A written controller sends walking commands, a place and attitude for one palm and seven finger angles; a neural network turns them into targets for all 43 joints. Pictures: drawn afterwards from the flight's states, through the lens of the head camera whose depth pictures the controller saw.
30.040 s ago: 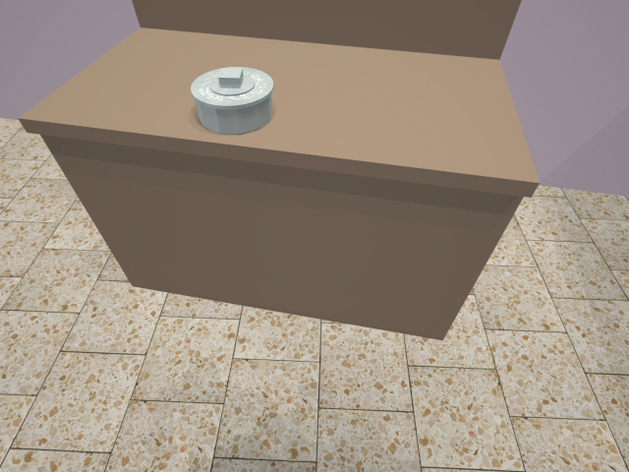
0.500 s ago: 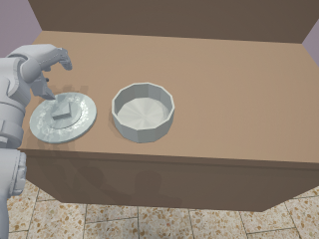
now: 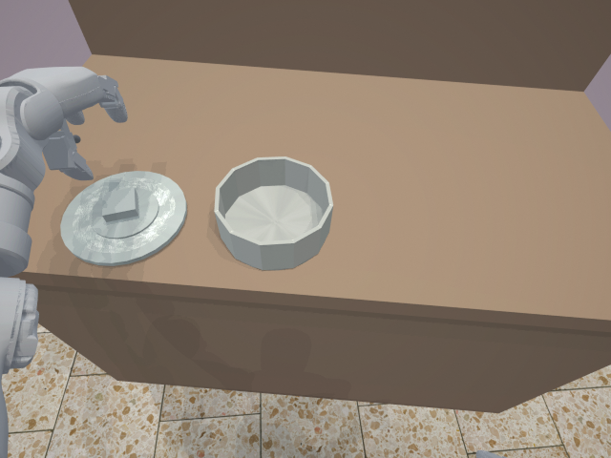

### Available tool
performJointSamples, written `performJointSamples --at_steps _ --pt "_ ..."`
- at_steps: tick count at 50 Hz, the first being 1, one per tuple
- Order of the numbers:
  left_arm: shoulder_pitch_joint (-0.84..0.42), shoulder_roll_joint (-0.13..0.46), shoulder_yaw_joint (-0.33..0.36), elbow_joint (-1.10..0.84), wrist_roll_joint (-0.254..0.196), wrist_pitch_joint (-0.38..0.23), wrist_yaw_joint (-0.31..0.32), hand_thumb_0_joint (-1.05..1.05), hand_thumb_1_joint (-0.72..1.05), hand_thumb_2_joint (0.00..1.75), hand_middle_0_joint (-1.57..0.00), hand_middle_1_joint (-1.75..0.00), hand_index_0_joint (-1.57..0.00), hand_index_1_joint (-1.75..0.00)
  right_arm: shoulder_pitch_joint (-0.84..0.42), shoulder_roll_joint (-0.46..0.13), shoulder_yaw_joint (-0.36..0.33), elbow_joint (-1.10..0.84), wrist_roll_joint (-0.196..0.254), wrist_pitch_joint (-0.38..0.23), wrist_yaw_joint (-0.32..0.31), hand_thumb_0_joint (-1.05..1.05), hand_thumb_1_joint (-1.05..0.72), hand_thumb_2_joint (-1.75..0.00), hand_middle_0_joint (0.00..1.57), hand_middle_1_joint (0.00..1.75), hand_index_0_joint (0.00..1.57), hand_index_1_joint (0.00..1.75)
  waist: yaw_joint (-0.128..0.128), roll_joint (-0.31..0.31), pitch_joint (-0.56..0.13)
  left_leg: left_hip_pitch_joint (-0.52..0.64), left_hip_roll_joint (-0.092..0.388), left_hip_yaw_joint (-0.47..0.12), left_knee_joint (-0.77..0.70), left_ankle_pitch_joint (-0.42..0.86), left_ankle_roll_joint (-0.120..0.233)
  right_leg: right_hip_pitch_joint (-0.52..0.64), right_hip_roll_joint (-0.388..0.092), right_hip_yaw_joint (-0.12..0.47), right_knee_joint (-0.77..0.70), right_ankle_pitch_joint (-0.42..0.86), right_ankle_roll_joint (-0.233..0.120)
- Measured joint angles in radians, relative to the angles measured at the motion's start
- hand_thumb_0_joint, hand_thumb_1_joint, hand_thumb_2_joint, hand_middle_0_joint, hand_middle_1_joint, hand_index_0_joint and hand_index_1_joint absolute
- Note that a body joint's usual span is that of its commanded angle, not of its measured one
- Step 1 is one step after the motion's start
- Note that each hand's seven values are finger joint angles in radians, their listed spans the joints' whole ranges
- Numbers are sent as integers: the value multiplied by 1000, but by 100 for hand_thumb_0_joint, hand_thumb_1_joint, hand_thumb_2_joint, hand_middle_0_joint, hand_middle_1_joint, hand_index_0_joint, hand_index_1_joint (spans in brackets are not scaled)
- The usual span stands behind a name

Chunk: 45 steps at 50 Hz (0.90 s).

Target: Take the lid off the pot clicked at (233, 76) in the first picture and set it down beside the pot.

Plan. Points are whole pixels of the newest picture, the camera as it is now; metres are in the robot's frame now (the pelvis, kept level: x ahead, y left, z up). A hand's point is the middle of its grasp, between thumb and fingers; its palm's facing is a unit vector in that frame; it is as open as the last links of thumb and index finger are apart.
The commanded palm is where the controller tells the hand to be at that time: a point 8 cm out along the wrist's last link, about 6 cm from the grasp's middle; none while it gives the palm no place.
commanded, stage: draw the hand back to the body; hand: left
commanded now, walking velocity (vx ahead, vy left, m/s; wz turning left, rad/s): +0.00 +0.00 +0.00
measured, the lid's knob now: (120, 204) +0.48 +0.28 +0.02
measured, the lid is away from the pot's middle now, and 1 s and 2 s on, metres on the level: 0.24 0.24 0.24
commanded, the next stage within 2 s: none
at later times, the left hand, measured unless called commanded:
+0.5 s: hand (93, 170) +0.40 +0.24 +0.18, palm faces -0.03 -0.58 -0.81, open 11.0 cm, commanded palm +0.37 +0.27 +0.22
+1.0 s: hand (96, 175) +0.35 +0.20 +0.21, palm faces +0.42 -0.87 -0.25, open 9.6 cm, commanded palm +0.30 +0.24 +0.22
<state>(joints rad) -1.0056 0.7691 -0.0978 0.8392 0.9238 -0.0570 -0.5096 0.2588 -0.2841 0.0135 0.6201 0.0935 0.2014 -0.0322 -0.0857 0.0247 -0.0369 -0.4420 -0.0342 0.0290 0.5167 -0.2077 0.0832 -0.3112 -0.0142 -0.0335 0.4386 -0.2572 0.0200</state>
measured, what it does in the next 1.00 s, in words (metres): shifts its weight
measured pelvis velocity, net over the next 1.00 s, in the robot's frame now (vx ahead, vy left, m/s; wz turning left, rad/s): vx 0.02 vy -0.06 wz -0.02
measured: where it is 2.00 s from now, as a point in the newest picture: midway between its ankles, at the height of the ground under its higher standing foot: outside the picture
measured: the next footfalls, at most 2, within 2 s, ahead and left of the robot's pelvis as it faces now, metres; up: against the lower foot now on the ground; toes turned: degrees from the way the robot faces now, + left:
none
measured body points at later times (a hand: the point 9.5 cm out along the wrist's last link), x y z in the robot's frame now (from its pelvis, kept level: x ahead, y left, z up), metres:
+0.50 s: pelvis -0.01 -0.01 +0.00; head +0.03 -0.01 +0.45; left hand +0.39 +0.27 +0.22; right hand +0.14 -0.25 -0.10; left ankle +0.03 +0.06 -0.74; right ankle -0.03 -0.14 -0.74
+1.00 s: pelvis +0.02 -0.06 +0.01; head +0.02 -0.07 +0.45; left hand +0.32 +0.25 +0.23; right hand +0.17 -0.31 -0.09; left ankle +0.03 +0.06 -0.74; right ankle -0.03 -0.15 -0.74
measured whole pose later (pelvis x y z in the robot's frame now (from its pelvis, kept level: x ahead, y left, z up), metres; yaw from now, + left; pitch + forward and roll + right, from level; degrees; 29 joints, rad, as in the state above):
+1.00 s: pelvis +0.02 -0.06 +0.01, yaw -1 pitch -2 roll +0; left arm -0.16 0.43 0.36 0.05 -0.09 -0.08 0.08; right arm 0.20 -0.28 0.02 0.66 0.06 -0.02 -0.05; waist 0.01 0.04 0.02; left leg -0.16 0.02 0.03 0.44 -0.24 0.00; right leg -0.06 0.04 -0.02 0.40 -0.30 -0.04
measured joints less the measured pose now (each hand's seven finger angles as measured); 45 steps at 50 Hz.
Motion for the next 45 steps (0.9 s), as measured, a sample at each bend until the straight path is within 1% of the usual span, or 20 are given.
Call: performJointSamples --at_steps 6,10,12,15,17,19,21,22,23,24,25,26,27,28,29,32,35,39,42,45 --pt "87 14 41 -61 -17 -5 11 0 -7 77 -41 -76 -42 -76 0 -6 -3 -17 2 15 12 1 -90 -90 20 30 20 30 1 14 2 8 4 5 -3 -1 -3 5 3 6 -3 1 -1" --pt "175 14 65 -171 -25 2 0 0 -7 77 -42 -76 -42 -76 -6 -6 -5 -27 0 26 19 1 -90 -90 20 30 20 30 8 22 10 21 3 4 -12 3 -2 18 3 6 -11 5 0" --pt "212 11 84 -220 -39 -7 1 0 -7 77 -42 -76 -42 -76 -9 -4 -5 -30 -2 25 21 1 -90 -90 20 30 20 30 13 26 9 27 1 2 -17 7 -2 25 2 3 -16 7 0" --pt "243 14 110 -217 -69 -10 7 0 -7 77 -42 -76 -42 -76 -26 -1 4 -32 3 26 23 1 -90 -90 20 30 20 30 19 29 7 34 2 1 -20 8 -4 32 2 2 -17 7 2" --pt "259 19 102 -224 -69 13 1 0 -7 77 -42 -76 -42 -76 -36 0 6 -39 6 30 26 1 -90 -90 20 30 20 30 25 28 10 39 1 -1 -20 9 -6 36 2 1 -14 6 2" --pt "286 17 81 -279 -64 35 -4 0 -7 77 -42 -76 -42 -76 -42 0 3 -48 7 31 31 1 -90 -90 20 30 20 30 36 30 16 43 -1 -6 -21 12 -6 42 0 -5 -15 6 0" --pt "316 5 67 -342 -69 33 -5 0 -7 77 -42 -76 -42 -76 -51 -2 0 -52 4 30 33 1 -90 -90 20 30 20 30 48 34 18 45 -4 -14 -22 16 -6 48 -1 -13 -17 7 -2" --pt "325 -20 92 -349 -198 25 28 0 -7 77 -42 -76 -42 -76 -50 0 -3 -60 5 14 26 1 -90 -90 20 30 20 30 60 36 32 59 -4 -15 -25 17 -7 61 -1 -14 -18 7 -9" --pt "339 -55 127 -350 -347 4 91 0 -7 77 -42 -76 -42 -76 -47 3 0 -66 3 -13 15 1 -90 -90 20 30 20 30 75 35 51 81 -4 -13 -31 17 -9 79 0 -12 -19 5 -22" --pt "360 -93 159 -360 -465 -19 160 0 -7 77 -42 -76 -42 -76 -46 7 10 -67 1 -40 4 1 -91 -90 20 30 20 30 85 32 66 105 -3 -9 -40 18 -12 97 0 -7 -20 3 -35" --pt "384 -132 187 -370 -567 -36 226 0 -7 77 -42 -76 -43 -76 -47 14 22 -65 -1 -63 -6 1 -91 -90 20 30 20 30 92 26 74 127 -3 -4 -51 19 -14 114 0 -2 -23 1 -40" --pt "407 -170 209 -377 -654 -48 283 0 -7 77 -42 -76 -43 -76 -48 23 35 -61 -3 -81 -15 1 -91 -90 20 30 20 30 96 18 76 145 -2 1 -62 20 -16 127 0 3 -28 2 -37" --pt "427 -203 227 -384 -723 -52 333 0 -7 77 -42 -76 -42 -76 -51 34 48 -54 -5 -98 -21 1 -91 -90 20 30 20 30 97 7 75 160 0 4 -70 21 -19 140 1 8 -35 4 -30" --pt "445 -231 246 -393 -777 -52 376 0 -7 77 -42 -76 -42 -76 -54 46 59 -47 -8 -112 -25 1 -90 -90 20 30 20 30 96 -6 74 174 3 8 -76 20 -22 152 4 12 -41 5 -22" --pt "464 -251 266 -405 -817 -49 412 0 -7 77 -42 -76 -42 -76 -58 57 70 -40 -12 -127 -27 1 -90 -90 20 30 20 30 92 -18 72 187 7 11 -81 18 -26 164 7 16 -46 6 -18" --pt "521 -293 319 -482 -889 -37 497 0 -5 77 -41 -75 -42 -75 -57 77 80 -34 -27 -177 -30 1 -90 -90 20 30 20 30 78 -40 74 226 19 17 -92 11 -39 200 18 23 -60 5 -25" --pt "582 -316 366 -564 -934 -45 548 0 -2 78 -41 -73 -41 -73 -53 70 71 -29 -40 -217 -26 1 -90 -90 20 30 21 30 68 -30 74 250 28 20 -92 0 -48 226 27 28 -69 1 -31" --pt "662 -311 419 -609 -976 -42 570 0 5 79 -39 -70 -39 -70 -50 45 49 -8 -45 -220 -19 1 -90 -90 20 30 21 30 64 -4 61 259 40 23 -81 -18 -56 235 38 32 -65 -11 -36" --pt "725 -315 435 -648 -998 -24 574 0 11 80 -37 -67 -37 -67 -41 25 30 7 -38 -216 -16 1 -90 -90 20 30 20 30 74 7 57 262 46 20 -75 -26 -64 238 45 30 -56 -22 -43" --pt "782 -337 436 -728 -1007 -13 582 0 18 81 -36 -64 -36 -64 -37 7 17 25 -36 -223 -17 1 -90 -90 20 30 20 30 87 13 63 269 49 13 -72 -31 -71 244 48 23 -49 -32 -51"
